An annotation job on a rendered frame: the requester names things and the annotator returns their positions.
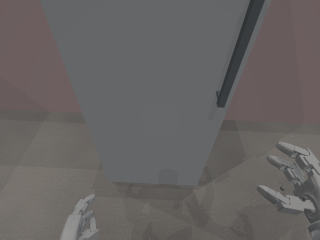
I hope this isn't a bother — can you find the robot left hand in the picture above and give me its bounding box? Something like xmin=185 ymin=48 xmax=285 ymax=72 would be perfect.
xmin=59 ymin=194 xmax=99 ymax=240

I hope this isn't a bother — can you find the fridge door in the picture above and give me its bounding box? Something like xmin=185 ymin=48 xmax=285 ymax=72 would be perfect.
xmin=40 ymin=0 xmax=272 ymax=186

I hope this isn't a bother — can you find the handle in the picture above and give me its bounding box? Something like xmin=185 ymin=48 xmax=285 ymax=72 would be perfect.
xmin=216 ymin=0 xmax=265 ymax=108

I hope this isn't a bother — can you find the robot right hand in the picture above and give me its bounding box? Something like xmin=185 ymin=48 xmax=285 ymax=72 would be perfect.
xmin=256 ymin=141 xmax=320 ymax=224

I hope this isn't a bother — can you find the right robot forearm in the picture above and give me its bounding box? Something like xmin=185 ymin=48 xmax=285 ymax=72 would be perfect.
xmin=308 ymin=220 xmax=320 ymax=240

